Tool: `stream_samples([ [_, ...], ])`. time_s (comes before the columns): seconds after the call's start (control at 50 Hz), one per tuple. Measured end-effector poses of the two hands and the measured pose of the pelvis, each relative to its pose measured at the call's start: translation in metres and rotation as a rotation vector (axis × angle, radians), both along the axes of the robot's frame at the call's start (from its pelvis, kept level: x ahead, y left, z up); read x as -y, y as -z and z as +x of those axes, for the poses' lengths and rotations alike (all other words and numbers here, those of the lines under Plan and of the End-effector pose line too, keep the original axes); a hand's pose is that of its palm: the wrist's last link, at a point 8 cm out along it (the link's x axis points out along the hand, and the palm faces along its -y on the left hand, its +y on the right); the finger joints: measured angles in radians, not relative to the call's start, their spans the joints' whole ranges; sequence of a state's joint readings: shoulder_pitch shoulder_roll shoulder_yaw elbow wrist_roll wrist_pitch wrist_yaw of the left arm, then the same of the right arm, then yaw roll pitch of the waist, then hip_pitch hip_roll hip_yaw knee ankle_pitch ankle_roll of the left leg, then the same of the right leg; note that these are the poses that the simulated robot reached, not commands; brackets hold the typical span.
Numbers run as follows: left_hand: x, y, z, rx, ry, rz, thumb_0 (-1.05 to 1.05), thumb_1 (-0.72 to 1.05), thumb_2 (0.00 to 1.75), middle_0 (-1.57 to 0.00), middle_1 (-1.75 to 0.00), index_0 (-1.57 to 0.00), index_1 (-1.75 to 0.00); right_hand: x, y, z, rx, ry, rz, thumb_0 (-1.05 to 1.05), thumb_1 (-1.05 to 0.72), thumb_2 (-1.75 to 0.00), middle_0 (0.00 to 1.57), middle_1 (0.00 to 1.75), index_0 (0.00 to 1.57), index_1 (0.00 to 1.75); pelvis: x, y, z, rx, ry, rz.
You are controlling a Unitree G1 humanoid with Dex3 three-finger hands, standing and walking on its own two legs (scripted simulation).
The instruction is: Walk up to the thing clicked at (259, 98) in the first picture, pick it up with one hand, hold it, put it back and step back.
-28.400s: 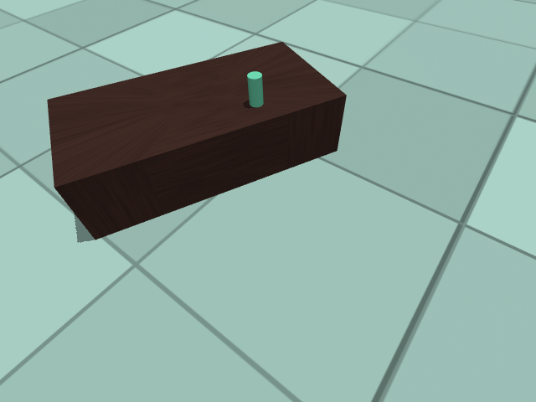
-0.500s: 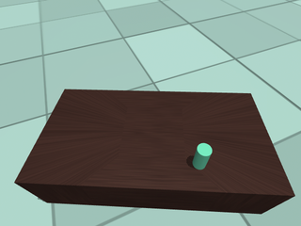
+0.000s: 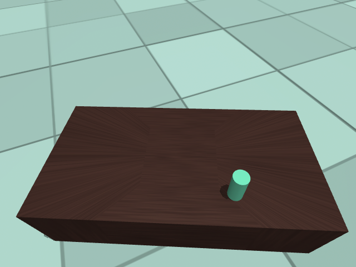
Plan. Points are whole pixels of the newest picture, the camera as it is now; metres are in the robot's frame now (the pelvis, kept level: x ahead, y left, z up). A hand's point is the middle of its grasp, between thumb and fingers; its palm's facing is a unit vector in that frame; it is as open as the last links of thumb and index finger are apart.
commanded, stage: stand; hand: right
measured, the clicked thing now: (238, 185) +0.48 -0.20 -0.35
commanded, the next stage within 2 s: step back in 0.04 s
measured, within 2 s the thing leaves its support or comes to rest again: neither
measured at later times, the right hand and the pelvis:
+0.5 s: hand out of the picture -0.02 -0.24 -0.15, palm faces -0.01 +0.90 -0.44, open 7.4 cm; pelvis -0.07 +0.04 -0.02, yaw -2 degrees
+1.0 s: hand out of the picture -0.12 -0.26 -0.17, palm faces +0.02 +0.92 -0.40, open 7.4 cm; pelvis -0.19 +0.02 -0.02, yaw -4 degrees
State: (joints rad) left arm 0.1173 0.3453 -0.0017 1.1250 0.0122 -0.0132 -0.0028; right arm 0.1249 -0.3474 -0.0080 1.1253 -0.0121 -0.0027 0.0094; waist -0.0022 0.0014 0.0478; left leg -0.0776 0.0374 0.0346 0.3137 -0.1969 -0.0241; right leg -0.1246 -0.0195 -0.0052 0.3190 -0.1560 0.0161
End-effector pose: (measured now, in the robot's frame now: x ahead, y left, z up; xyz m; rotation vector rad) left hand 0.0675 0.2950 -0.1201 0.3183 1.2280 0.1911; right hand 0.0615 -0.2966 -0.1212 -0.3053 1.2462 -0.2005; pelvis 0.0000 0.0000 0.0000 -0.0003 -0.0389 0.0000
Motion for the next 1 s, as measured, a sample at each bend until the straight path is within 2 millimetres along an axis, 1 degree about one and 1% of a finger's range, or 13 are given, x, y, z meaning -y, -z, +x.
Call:
stream_samples([
  [0.08,-0.002,0.001,0.001,0.01,-0.013,-0.001,0.01,0.9,0.9,-0.21,-0.3,-0.2,-0.3,0.001,0.0,0.0,0.0,0.006,-0.001,0.0,-0.91,-0.9,0.21,0.3,0.2,0.3,0.0,0.002,-0.003,-0.004,0.002,0.0],
  [0.18,-0.012,0.005,0.0,0.024,-0.016,0.021,0.01,0.9,0.9,-0.21,-0.3,-0.2,-0.3,0.008,0.002,-0.003,0.0,0.014,-0.02,0.0,-0.9,-0.9,0.21,0.3,0.2,0.3,-0.002,0.008,-0.02,-0.013,0.006,-0.007],
  [0.26,-0.025,0.011,-0.002,0.033,0.005,0.032,0.01,0.9,0.9,-0.21,-0.3,-0.2,-0.3,0.01,0.004,-0.013,-0.002,0.014,-0.052,0.0,-0.91,-0.9,0.21,0.3,0.2,0.3,-0.012,0.016,-0.035,-0.017,0.005,-0.013],
  [0.32,-0.037,0.019,0.0,0.047,0.03,0.031,0.01,0.9,0.9,-0.21,-0.3,-0.2,-0.3,0.005,0.004,-0.027,-0.004,0.023,-0.078,0.0,-0.91,-0.9,0.21,0.3,0.2,0.3,-0.025,0.023,-0.045,-0.022,0.009,-0.012],
  [0.36,-0.046,0.026,0.004,0.063,0.038,0.028,0.01,0.9,0.9,-0.21,-0.3,-0.2,-0.3,-0.001,0.004,-0.042,-0.011,0.022,-0.098,0.0,-0.91,-0.9,0.21,0.3,0.2,0.3,-0.032,0.028,-0.052,-0.024,0.008,-0.01],
  [0.46,-0.051,0.024,0.0,0.074,0.046,0.02,0.01,0.91,0.9,-0.21,-0.3,-0.2,-0.3,-0.017,-0.008,-0.078,-0.064,0.023,-0.106,0.0,-0.91,-0.9,0.21,0.3,0.2,0.3,-0.039,0.019,-0.068,-0.026,0.016,-0.028],
  [0.54,-0.049,0.023,-0.017,0.056,0.069,0.007,0.01,0.91,0.9,-0.21,-0.3,-0.2,-0.3,-0.023,-0.013,-0.092,-0.043,0.039,-0.112,0.0,-0.9,-0.9,0.21,0.3,0.21,0.3,-0.042,0.014,-0.08,-0.029,0.043,-0.034],
  [0.64,-0.044,0.025,-0.045,0.018,0.094,0.007,0.01,0.91,0.9,-0.21,-0.3,-0.2,-0.3,-0.023,-0.01,-0.102,0.027,0.046,-0.104,0.0,-0.9,-0.9,0.21,0.3,0.21,0.3,-0.04,0.017,-0.101,-0.021,0.078,-0.028],
  [0.7,-0.038,0.025,-0.06,0.014,0.111,0.013,0.01,0.91,0.9,-0.21,-0.3,-0.2,-0.3,-0.017,-0.004,-0.11,0.061,0.044,-0.093,0.0,-0.9,-0.9,0.21,0.3,0.21,0.3,-0.035,0.022,-0.116,-0.015,0.098,-0.022],
  [0.78,-0.027,0.023,-0.083,0.03,0.119,0.035,0.01,0.91,0.9,-0.21,-0.3,-0.2,-0.3,-0.002,0.01,-0.124,0.098,0.05,-0.07,0.0,-0.9,-0.9,0.21,0.3,0.21,0.3,-0.024,0.031,-0.137,-0.003,0.115,-0.022],
  [0.82,-0.021,0.017,-0.099,0.036,0.116,0.037,0.01,0.91,0.9,-0.21,-0.3,-0.2,-0.3,0.003,0.013,-0.133,0.102,0.063,-0.059,0.0,-0.9,-0.9,0.21,0.3,0.21,0.3,-0.02,0.03,-0.147,0.001,0.103,-0.031],
  [0.9,-0.019,0.003,-0.123,0.049,0.095,0.047,0.01,0.9,0.9,-0.21,-0.3,-0.2,-0.3,0.006,0.01,-0.153,0.084,0.068,-0.049,0.0,-0.9,-0.9,0.21,0.3,0.2,0.3,-0.018,0.022,-0.163,-0.006,0.102,0.006],
  [1.0,-0.023,-0.005,-0.132,0.108,0.085,0.063,0.01,0.9,0.9,-0.21,-0.3,-0.2,-0.3,0.006,0.01,-0.186,0.029,0.027,-0.066,0.0,-0.91,-0.9,0.21,0.3,0.2,0.3,-0.02,0.02,-0.186,-0.024,0.062,0.008],
])
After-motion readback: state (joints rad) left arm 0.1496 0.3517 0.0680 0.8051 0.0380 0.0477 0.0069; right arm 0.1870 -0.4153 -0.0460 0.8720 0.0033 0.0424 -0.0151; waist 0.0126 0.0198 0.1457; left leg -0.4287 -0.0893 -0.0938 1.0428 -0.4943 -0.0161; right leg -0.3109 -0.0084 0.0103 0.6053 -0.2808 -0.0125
